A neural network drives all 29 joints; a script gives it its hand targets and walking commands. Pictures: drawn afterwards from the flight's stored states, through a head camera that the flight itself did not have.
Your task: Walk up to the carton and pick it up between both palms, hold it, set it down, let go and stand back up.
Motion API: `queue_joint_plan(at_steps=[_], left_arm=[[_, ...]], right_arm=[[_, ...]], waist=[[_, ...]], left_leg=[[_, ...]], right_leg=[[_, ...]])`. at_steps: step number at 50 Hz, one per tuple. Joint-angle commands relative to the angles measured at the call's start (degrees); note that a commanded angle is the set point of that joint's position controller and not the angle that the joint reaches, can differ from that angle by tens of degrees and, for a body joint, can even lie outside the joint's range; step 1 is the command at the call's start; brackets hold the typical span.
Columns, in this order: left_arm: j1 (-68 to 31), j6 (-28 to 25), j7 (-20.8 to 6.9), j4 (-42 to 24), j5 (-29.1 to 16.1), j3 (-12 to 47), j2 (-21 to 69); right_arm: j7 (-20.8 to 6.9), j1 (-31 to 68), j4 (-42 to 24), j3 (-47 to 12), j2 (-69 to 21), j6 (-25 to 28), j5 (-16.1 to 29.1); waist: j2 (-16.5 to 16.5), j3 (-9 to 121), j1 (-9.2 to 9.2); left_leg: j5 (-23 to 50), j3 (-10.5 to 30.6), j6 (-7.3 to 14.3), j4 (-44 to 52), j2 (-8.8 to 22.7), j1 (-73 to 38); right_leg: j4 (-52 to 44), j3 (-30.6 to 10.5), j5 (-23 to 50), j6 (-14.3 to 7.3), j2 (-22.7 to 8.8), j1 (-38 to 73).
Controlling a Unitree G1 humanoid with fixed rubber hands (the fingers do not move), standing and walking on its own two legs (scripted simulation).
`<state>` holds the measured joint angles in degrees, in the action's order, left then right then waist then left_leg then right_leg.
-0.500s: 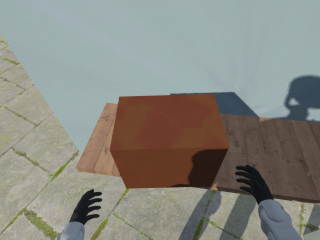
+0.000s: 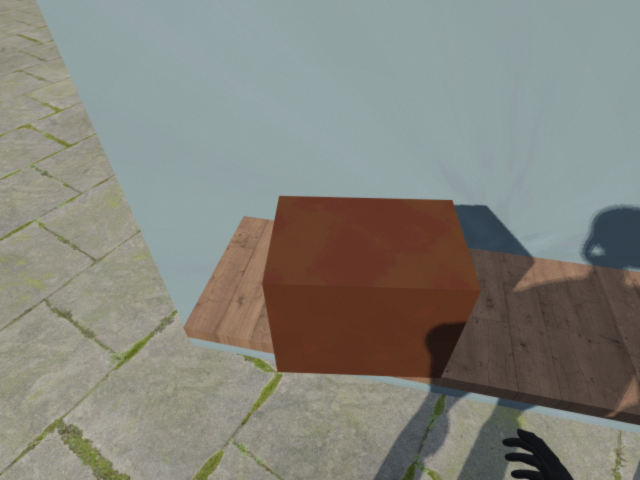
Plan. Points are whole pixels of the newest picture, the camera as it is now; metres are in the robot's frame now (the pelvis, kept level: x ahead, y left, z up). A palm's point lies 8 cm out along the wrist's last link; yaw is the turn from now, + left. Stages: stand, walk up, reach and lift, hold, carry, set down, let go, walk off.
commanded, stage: stand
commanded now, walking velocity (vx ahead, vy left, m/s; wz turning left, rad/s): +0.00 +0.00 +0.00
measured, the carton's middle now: (361, 289) +0.39 +0.00 +0.01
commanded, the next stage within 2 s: none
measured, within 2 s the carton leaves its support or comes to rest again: neither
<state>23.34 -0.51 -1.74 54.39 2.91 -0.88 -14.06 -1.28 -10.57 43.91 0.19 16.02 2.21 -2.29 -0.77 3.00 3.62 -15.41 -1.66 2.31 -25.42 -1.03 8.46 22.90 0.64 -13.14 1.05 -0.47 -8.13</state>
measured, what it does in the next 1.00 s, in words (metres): stands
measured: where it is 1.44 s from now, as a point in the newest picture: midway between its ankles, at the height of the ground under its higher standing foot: outside the picture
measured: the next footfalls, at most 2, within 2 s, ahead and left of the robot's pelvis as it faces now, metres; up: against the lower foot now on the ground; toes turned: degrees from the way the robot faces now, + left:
none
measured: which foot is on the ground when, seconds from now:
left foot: down 0.00-1.00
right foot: down 0.00-1.00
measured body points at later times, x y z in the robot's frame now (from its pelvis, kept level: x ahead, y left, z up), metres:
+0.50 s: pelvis -0.04 +0.01 +0.00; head -0.06 +0.01 +0.45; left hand -0.07 +0.24 -0.16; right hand -0.12 -0.22 -0.15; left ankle -0.02 +0.09 -0.74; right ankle -0.01 -0.13 -0.74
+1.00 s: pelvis -0.04 -0.01 +0.00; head -0.06 -0.02 +0.45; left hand -0.11 +0.18 -0.16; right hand -0.08 -0.22 -0.17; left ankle -0.02 +0.09 -0.74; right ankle -0.01 -0.13 -0.74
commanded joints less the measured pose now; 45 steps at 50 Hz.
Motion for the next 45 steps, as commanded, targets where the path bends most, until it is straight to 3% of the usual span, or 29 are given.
queue_joint_plan(at_steps=[1, 2, 3, 5, 7, 9, 10, 11, 13, 14, 15, 17, 18, 19, 20, 21, 22, 25, 26, 27, 29, 31, 35, 36, 38, 41, 42, 44, 45], left_arm=[[2.46, -1.14, 0.59, -1.34, -0.28, -1.88, -8.61], [2.38, -1.31, 0.76, -0.89, -0.48, -1.9, -8.67], [1.97, -1.36, 0.8, -0.19, -0.68, -1.66, -7.39], [2.16, -0.99, 1.28, 1.25, -0.62, -1.56, -7.1], [1.58, -0.98, 1.64, 1.84, -0.67, -1.74, -6.95], [0.86, -0.64, 1.75, 3.25, -0.84, -1.81, -6.36], [1.84, -0.69, 1.96, 3.91, -0.82, -1.74, -6.11], [2.74, -0.69, 1.88, 4.81, -1.01, -1.24, -3.91], [2.42, -0.67, 2.35, 5.82, -0.83, -1.19, -4.21], [3.2, -0.64, 2.4, 6.07, -0.94, -1.1, -3.23], [2.9, -0.62, 2.48, 6.48, -1.13, -1.31, -3.99], [2.1, -0.35, 2.76, 7.11, -0.95, -1.43, -4.9], [3.04, -0.23, 2.79, 8.06, -0.86, -1.01, -4.05], [3.19, -0.21, 2.65, 8.03, -0.96, -0.9, -3.28], [3.11, -0.16, 2.79, 8.61, -1.0, -0.49, -2.41], [3.8, -0.18, 2.84, 9.33, -0.93, -0.34, -1.96], [4.68, -0.03, 3.09, 10.26, -0.92, -0.13, -1.64], [5.43, -0.23, 3.17, 11.04, -1.1, 0.26, -0.92], [4.6, -0.37, 3.04, 11.54, -1.25, 0.26, -0.69], [4.2, -0.33, 3.02, 11.72, -1.21, 0.02, -1.52], [5.67, -0.48, 3.0, 12.35, -1.27, 0.66, 0.78], [4.59, -1.04, 3.01, 12.21, -1.09, 0.5, 0.3], [5.27, -1.08, 3.29, 13.36, -1.04, 0.33, -0.57], [5.12, -0.97, 3.22, 13.39, -1.08, 0.62, 0.26], [4.97, -1.06, 3.39, 13.92, -1.15, 1.29, 2.84], [5.86, -0.92, 3.44, 13.75, -1.3, 1.43, 3.39], [5.84, -0.95, 3.74, 14.01, -1.39, 1.04, 1.73], [6.0, -0.47, 3.72, 14.15, -1.3, 1.07, 2.35], [5.12, -0.61, 3.77, 13.87, -1.27, 1.32, 2.82]], right_arm=[[0.03, -6.71, 2.44, 1.9, 7.61, 0.05, -0.26], [-0.08, -7.05, 3.0, 2.04, 7.84, 0.35, -0.27], [-0.23, -5.98, 3.77, 2.06, 7.37, 0.44, -0.17], [-0.09, -8.88, 5.85, 1.9, 7.2, 0.49, -0.07], [0.1, -8.64, 8.32, 1.92, 7.17, 0.1, -0.01], [0.11, -12.29, 10.55, 1.61, 5.05, 0.11, 0.26], [0.29, -13.11, 11.78, 1.61, 4.97, 0.13, 0.12], [0.44, -12.13, 12.24, 1.71, 5.8, 0.09, 0.28], [0.5, -14.55, 14.25, 1.71, 4.94, -0.04, 0.21], [0.66, -15.45, 15.54, 1.71, 5.2, -0.04, 0.23], [0.78, -15.21, 16.28, 1.53, 4.08, -0.19, 0.22], [1.21, -17.33, 17.92, 1.02, 2.82, -0.67, 0.24], [1.36, -16.43, 18.01, 0.99, 2.81, -0.83, 0.29], [1.4, -16.63, 18.38, 1.37, 3.92, -0.95, 0.33], [1.36, -16.67, 18.9, 1.27, 2.79, -1.26, 0.45], [1.72, -18.98, 20.2, 1.09, 2.16, -1.37, 0.36], [1.52, -19.8, 20.59, 0.81, 1.07, -1.55, 0.37], [1.81, -20.15, 21.1, 1.07, 1.58, -1.54, 0.35], [1.79, -19.7, 21.07, 1.16, 1.93, -1.54, 0.34], [1.82, -20.08, 21.43, 0.85, 0.8, -1.53, 0.41], [2.0, -19.29, 21.69, 0.75, 0.32, -1.5, 0.57], [2.14, -19.13, 22.34, 0.5, -1.42, -1.73, 0.74], [2.07, -19.28, 22.9, -0.05, -2.92, -1.59, 0.82], [2.15, -18.06, 22.96, 0.38, -1.56, -1.57, 0.85], [2.31, -18.06, 22.81, 0.39, -2.04, -1.69, 0.97], [2.37, -17.37, 23.38, -0.11, -3.84, -1.42, 0.91], [2.47, -17.96, 23.42, -0.31, -4.26, -1.33, 1.1], [2.63, -18.01, 23.64, -0.25, -3.79, -1.6, 0.96], [2.54, -16.58, 23.36, 0.11, -3.28, -1.65, 0.99]], waist=[[1.76, -6.95, -2.69], [1.7, -6.34, -2.29], [-0.97, -6.47, -2.11], [-1.54, -7.71, -2.26], [1.64, -9.37, -1.42], [-1.12, -9.51, -2.35], [-2.22, -9.29, -1.85], [-0.73, -9.4, -1.25], [-1.21, -8.42, -2.02], [2.18, -7.02, -1.73], [2.72, -8.02, -1.61], [1.62, -9.77, -2.45], [1.48, -10.83, -1.91], [4.4, -10.99, -2.06], [2.78, -13.86, -2.17], [3.92, -13.35, -2.6], [2.55, -14.31, -3.03], [2.87, -12.69, -3.11], [0.59, -12.14, -3.23], [0.33, -11.87, -3.7], [2.52, -11.92, -3.35], [-0.36, -12.79, -3.87], [-1.34, -11.35, -4.41], [0.22, -11.18, -4.26], [-2.58, -12.54, -4.89], [1.48, -11.24, -4.13], [-0.43, -10.7, -4.42], [1.22, -11.18, -4.32], [-0.66, -12.21, -4.31]], left_leg=[[8.34, 7.95, 0.41, 7.53, 6.64, 3.27], [9.36, 8.17, 0.7, 7.76, 6.62, 3.15], [9.55, 8.03, 0.87, 7.54, 6.48, 4.09], [4.22, 9.32, 0.9, 10.35, 6.45, 6.03], [-2.5, 9.32, 0.84, 12.47, 5.92, 8.11], [-6.65, 11.13, 1.08, 14.26, 6.33, 10.72], [-5.17, 11.2, 1.03, 14.68, 6.4, 10.27], [-6.61, 11.01, 1.1, 14.84, 6.47, 9.77], [-5.58, 10.35, 0.72, 14.21, 5.53, 10.19], [-6.85, 10.5, 0.86, 14.59, 5.81, 9.55], [-8.67, 10.69, 0.87, 15.09, 5.93, 10.14], [-11.62, 12.15, 0.63, 16.32, 6.35, 11.59], [-11.04, 11.51, 1.23, 15.85, 6.08, 11.96], [-12.12, 11.75, 0.91, 16.6, 6.34, 11.39], [-12.39, 11.44, 1.08, 16.45, 6.06, 13.31], [-12.53, 11.22, 0.98, 16.31, 5.81, 12.57], [-11.84, 11.13, 1.16, 15.8, 5.54, 12.22], [-9.45, 11.17, 1.55, 14.58, 5.76, 9.58], [-10.14, 11.27, 1.5, 14.52, 6.03, 9.44], [-11.69, 11.97, 1.7, 15.17, 6.21, 10.18], [-9.31, 10.52, 1.61, 14.11, 5.65, 8.31], [-5.81, 9.14, 1.58, 11.82, 4.87, 8.63], [-3.81, 7.79, 1.2, 9.15, 4.06, 6.43], [-3.38, 7.63, 1.08, 9.02, 4.37, 5.35], [-2.03, 7.93, 1.27, 8.37, 4.71, 5.93], [-0.35, 7.6, 1.12, 7.98, 4.61, 5.34], [1.05, 7.57, 1.09, 7.66, 4.71, 4.4], [-3.18, 8.2, 1.02, 8.63, 4.62, 6.34], [-1.34, 7.68, 0.79, 7.56, 4.46, 6.37]], right_leg=[[-4.72, -6.23, 6.09, -1.45, -5.3, -1.42], [-4.72, -6.34, 6.78, -1.43, -5.56, -0.95], [-4.7, -6.19, 7.87, -1.57, -5.73, 0.59], [-5.25, -5.54, 3.63, -1.63, -5.58, 0.77], [-5.81, -5.59, 1.78, -1.71, -5.77, 0.77], [-5.11, -4.24, 1.64, -1.62, -5.27, 3.22], [-4.76, -4.42, 2.04, -1.46, -5.48, 3.1], [-4.91, -4.6, 1.0, -1.34, -5.24, 1.49], [-4.57, -4.16, 0.7, -1.4, -5.36, 3.14], [-4.25, -4.12, 0.6, -1.29, -5.08, 3.73], [-3.58, -3.72, 0.41, -1.0, -4.82, 2.57], [-2.71, -2.72, -0.68, -0.93, -4.0, 1.94], [-3.33, -3.42, 0.03, -0.79, -4.78, 0.47], [-2.8, -3.5, -0.42, -0.83, -4.44, -0.45], [-3.16, -3.27, -0.67, -0.84, -4.46, -1.43], [-3.27, -3.21, -1.05, -0.71, -4.65, -1.89], [-3.44, -3.62, -1.58, -0.71, -4.62, -3.21], [-3.05, -3.56, -1.09, -0.81, -4.24, -4.79], [-3.08, -3.42, -1.57, -0.78, -4.18, -4.91], [-2.47, -2.77, -1.95, -0.56, -3.7, -4.5], [-2.94, -3.43, -0.85, -0.62, -4.24, -6.21], [-3.13, -4.0, -0.23, -0.91, -4.61, -6.56], [-4.2, -5.13, -3.18, -1.2, -4.81, -8.31], [-4.27, -5.33, -3.4, -1.22, -4.72, -9.59], [-4.36, -5.11, -2.67, -1.53, -4.73, -9.57], [-3.58, -4.9, -0.41, -1.59, -4.61, -8.23], [-3.65, -5.21, 0.06, -1.93, -5.1, -7.64], [-3.46, -4.69, -1.88, -1.72, -4.22, -7.44], [-4.19, -5.18, -2.26, -1.93, -4.58, -7.98]])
